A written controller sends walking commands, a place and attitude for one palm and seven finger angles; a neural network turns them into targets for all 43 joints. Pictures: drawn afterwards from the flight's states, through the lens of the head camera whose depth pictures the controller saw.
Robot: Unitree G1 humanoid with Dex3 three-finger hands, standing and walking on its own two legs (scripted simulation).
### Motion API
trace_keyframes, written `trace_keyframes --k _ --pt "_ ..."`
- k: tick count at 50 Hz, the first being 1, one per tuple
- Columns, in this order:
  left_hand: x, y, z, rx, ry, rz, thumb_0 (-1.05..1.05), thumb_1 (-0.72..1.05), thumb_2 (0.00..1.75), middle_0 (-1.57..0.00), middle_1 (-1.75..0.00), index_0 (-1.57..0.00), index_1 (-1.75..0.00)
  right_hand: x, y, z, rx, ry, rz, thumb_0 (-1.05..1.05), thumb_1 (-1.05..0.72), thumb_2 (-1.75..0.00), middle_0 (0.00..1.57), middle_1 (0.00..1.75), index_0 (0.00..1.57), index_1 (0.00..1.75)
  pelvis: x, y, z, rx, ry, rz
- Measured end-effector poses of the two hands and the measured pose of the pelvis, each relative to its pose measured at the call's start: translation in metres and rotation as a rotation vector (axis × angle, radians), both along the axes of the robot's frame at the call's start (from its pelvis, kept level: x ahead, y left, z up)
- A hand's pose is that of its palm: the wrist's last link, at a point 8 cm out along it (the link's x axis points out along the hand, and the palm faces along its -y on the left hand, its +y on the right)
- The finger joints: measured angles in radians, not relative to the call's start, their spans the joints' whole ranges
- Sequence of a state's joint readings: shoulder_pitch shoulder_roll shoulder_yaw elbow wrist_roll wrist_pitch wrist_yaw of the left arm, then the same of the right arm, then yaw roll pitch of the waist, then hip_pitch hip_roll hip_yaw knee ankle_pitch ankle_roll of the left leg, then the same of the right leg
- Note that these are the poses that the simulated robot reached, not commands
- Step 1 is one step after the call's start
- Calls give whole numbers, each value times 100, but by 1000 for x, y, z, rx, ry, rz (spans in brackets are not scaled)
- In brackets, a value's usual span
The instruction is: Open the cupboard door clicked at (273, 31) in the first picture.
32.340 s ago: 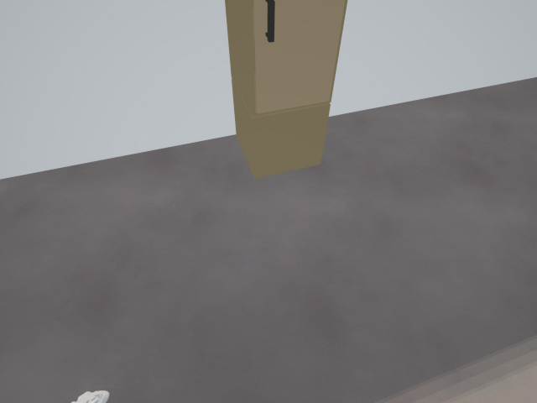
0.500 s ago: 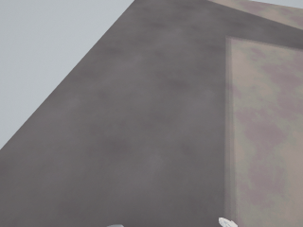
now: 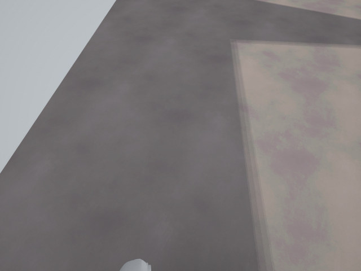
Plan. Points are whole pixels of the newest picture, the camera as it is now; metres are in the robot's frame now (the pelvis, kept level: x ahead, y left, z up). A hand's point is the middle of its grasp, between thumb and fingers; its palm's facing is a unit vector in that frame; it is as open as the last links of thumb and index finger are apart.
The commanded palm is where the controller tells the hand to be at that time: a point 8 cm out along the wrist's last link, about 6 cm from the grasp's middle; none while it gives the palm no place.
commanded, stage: walk to a spot facing it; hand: left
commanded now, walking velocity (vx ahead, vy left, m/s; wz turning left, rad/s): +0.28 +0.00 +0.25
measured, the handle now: out of the picture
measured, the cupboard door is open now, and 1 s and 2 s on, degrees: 43 43 43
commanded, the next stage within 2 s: turn to face it in 0.04 s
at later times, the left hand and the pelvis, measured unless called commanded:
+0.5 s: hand (100, 236) +0.23 +0.23 -0.17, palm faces +0.21 -0.96 -0.18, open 7.4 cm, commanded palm none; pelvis +0.18 +0.03 -0.01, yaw +10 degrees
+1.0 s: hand (111, 256) +0.19 +0.19 -0.18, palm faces +0.52 -0.81 -0.25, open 7.4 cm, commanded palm none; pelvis +0.26 +0.00 -0.01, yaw +32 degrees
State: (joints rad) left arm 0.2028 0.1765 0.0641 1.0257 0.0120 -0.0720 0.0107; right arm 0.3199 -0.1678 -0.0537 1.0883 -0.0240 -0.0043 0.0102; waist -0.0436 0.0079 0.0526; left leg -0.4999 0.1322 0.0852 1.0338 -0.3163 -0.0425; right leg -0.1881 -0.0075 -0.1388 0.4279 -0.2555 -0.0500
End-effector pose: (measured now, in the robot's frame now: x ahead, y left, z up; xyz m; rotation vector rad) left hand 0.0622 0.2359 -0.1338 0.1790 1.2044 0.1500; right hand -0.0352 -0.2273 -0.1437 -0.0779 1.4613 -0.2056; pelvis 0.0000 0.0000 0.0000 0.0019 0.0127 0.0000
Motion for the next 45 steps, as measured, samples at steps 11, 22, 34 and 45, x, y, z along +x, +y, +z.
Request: trace_keyframes --k 11,22,34,45 --pt "4 7 -39 -98 234 121 0 92 90 -20 -30 -20 -30 223 17 0 -67 -244 174 1 -93 -90 20 30 19 30 113 30 -20 -40 -23 52" --pt "123 37 -22 -63 63 190 1 91 90 -20 -30 -20 -30 289 44 3 -48 -182 274 1 -91 -90 20 30 20 30 167 41 -9 -24 22 148" --pt "204 28 6 65 -118 253 0 91 90 -20 -30 -20 -30 358 0 -15 -7 -141 337 1 -91 -90 20 30 20 30 218 -2 -15 0 55 297" --pt "143 -4 7 37 26 461 0 91 90 -20 -30 -20 -30 473 13 3 -10 -180 568 1 -91 -90 20 30 19 30 255 -11 -2 51 28 485"
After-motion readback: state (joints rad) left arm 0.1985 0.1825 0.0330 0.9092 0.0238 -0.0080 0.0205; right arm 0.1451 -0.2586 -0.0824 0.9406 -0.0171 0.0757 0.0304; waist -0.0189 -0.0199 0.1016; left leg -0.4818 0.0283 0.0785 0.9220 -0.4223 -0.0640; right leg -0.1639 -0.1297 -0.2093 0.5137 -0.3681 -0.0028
